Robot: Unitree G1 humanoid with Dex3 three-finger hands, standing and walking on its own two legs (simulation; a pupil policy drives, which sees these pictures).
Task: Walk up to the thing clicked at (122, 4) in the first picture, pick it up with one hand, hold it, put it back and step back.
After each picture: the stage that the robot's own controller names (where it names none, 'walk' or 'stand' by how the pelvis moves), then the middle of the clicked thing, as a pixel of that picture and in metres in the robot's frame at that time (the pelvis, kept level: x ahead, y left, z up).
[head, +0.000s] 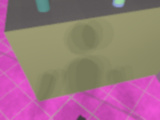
stand; out of the picture +0.92 -0.18 +0.06
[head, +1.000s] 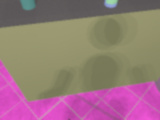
rise first; out of the picture +0.84 -0.11 +0.09
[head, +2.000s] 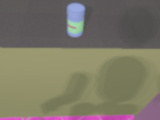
rise first; (75, 20) +0.58 +0.08 +0.09
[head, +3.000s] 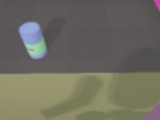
stand; (34, 41) +0.45 +0.21 +0.09
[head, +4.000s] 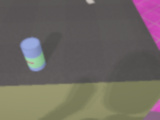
stand; (34, 54) +0.45 +0.21 +0.06
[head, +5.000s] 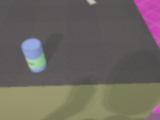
stand; (34, 56) +0.44 +0.21 +0.05
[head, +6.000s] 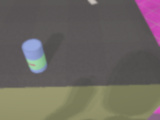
stand; (35, 56) +0.44 +0.21 +0.05
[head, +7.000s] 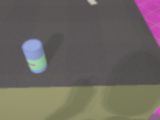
stand; (35, 56) +0.44 +0.20 +0.05
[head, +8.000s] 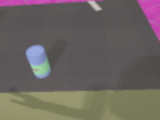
rise first; (39, 62) +0.43 +0.22 +0.06
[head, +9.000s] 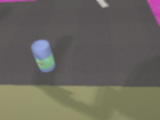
go down; (43, 56) +0.45 +0.21 +0.06
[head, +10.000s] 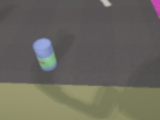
go down; (45, 55) +0.45 +0.21 +0.06
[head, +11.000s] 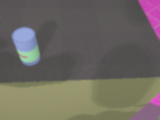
go down; (27, 47) +0.44 +0.19 +0.07
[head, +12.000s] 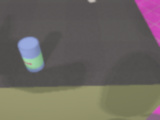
approach; (32, 55) +0.44 +0.20 +0.07
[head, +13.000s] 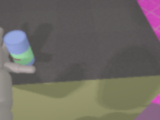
close; (20, 50) +0.43 +0.22 +0.09
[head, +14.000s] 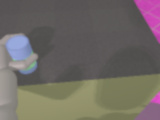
lift; (22, 55) +0.41 +0.21 +0.09
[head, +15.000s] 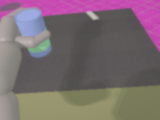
lift; (34, 34) +0.35 +0.15 +0.27
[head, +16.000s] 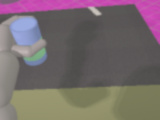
hold; (30, 42) +0.34 +0.17 +0.25
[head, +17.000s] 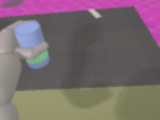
hold; (33, 45) +0.34 +0.16 +0.24
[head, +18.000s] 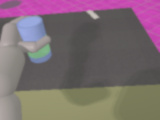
crouch; (35, 40) +0.36 +0.16 +0.25
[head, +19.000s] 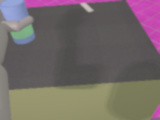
crouch; (18, 21) +0.43 +0.20 +0.26
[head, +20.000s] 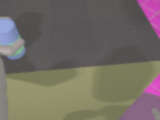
lower; (9, 40) +0.46 +0.22 +0.11
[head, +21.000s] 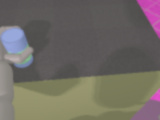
lower; (18, 48) +0.43 +0.22 +0.10
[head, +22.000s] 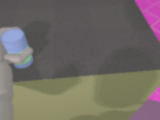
lower; (18, 49) +0.43 +0.22 +0.10
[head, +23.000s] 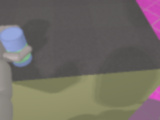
lower; (17, 47) +0.44 +0.22 +0.10
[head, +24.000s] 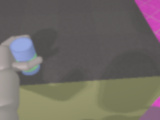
open; (26, 57) +0.41 +0.20 +0.09
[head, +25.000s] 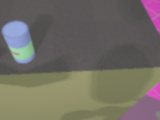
sink last; (20, 43) +0.43 +0.19 +0.10
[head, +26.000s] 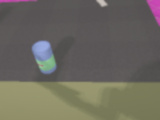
sink last; (44, 57) +0.44 +0.21 +0.07
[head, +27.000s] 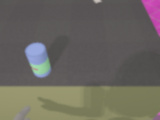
stand; (39, 60) +0.41 +0.20 +0.06
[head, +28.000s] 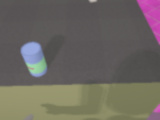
stand; (35, 60) +0.41 +0.21 +0.06
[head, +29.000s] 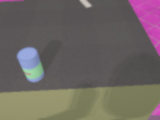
stand; (31, 65) +0.40 +0.21 +0.06
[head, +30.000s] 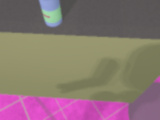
walk; (51, 8) +0.57 +0.15 +0.09
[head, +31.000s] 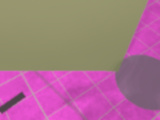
walk; out of the picture +0.90 +0.20 +0.08
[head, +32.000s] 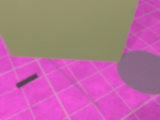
stand; out of the picture +1.20 +0.18 +0.07
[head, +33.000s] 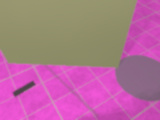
stand; out of the picture +1.14 +0.19 +0.05
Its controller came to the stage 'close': yes
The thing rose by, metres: 0.20
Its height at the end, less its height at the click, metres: +0.00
